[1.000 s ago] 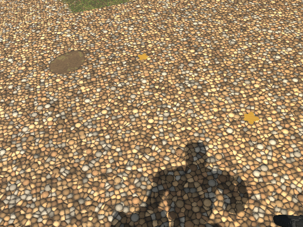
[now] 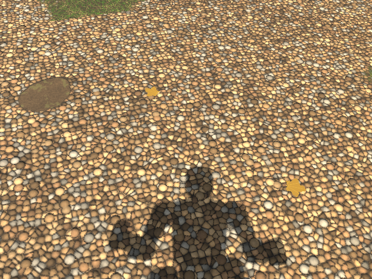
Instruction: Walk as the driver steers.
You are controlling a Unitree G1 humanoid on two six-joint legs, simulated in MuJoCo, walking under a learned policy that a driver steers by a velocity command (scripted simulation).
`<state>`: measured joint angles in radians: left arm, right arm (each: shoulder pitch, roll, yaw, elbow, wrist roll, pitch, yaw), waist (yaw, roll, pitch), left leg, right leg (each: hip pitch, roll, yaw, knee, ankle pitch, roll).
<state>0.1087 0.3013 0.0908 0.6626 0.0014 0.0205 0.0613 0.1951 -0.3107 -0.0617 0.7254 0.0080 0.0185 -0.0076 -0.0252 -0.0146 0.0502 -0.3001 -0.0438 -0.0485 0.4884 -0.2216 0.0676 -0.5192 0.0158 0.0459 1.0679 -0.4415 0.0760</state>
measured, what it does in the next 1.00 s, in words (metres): steps on the spot, turning left: right foot, then left foot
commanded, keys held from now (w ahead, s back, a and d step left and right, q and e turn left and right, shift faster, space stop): q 0.72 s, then no key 0.28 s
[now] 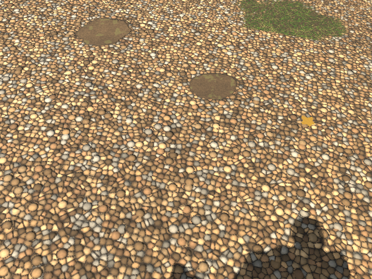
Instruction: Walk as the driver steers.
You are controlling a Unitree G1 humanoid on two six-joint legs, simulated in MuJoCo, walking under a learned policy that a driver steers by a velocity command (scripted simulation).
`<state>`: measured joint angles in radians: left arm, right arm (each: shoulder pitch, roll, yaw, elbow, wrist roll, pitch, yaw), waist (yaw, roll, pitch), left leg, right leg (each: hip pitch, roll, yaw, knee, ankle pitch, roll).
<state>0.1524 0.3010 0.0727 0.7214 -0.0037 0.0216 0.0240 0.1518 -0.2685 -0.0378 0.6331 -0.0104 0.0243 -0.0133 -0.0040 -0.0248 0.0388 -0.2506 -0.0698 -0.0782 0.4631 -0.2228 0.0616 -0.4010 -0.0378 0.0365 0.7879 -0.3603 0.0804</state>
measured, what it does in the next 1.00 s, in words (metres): walks ahead: right foot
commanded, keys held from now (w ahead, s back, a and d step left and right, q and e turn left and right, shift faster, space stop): no key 0.48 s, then w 0.52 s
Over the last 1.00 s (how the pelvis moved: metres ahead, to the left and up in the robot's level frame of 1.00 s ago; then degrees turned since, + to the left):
-0.03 0.01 0.00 31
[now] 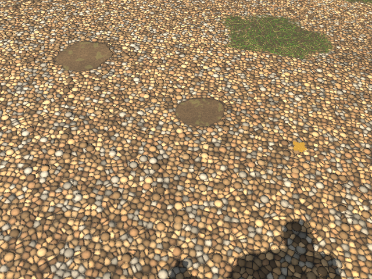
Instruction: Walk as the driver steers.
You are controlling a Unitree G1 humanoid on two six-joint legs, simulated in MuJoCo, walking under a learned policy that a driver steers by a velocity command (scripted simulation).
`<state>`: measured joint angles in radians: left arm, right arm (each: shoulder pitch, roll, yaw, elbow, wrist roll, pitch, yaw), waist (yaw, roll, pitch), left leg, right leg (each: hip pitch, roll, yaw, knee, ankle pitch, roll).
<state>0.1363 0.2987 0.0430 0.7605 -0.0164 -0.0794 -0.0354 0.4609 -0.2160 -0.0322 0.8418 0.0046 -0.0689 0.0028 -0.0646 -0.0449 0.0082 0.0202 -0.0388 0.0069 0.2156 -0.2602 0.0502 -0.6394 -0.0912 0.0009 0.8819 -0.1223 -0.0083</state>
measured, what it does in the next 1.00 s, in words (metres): walks ahead: right foot, then left foot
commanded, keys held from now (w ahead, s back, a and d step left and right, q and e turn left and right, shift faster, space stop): w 0.74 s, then w+e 0.26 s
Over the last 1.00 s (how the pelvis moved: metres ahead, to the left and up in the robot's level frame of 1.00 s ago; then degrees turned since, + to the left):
0.14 -0.01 0.00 1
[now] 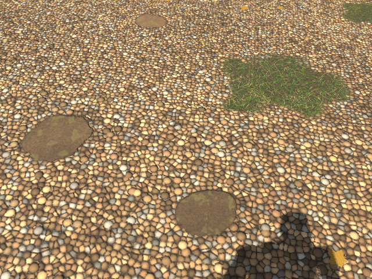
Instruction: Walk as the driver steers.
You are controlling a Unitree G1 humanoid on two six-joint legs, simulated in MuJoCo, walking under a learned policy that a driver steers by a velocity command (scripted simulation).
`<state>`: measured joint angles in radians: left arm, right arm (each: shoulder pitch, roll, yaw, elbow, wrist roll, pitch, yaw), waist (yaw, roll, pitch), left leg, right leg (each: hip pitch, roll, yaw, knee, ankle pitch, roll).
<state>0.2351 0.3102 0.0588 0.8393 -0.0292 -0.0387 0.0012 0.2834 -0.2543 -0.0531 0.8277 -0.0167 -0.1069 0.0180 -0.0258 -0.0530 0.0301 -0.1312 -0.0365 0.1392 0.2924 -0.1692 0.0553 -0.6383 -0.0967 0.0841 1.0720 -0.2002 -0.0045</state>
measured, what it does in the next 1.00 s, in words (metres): walks ahead, turning right: right foot, then left foot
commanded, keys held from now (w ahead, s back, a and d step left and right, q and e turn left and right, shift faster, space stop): w+e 1.00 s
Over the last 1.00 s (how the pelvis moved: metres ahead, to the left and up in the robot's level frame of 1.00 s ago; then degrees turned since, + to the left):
0.58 0.00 0.00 -6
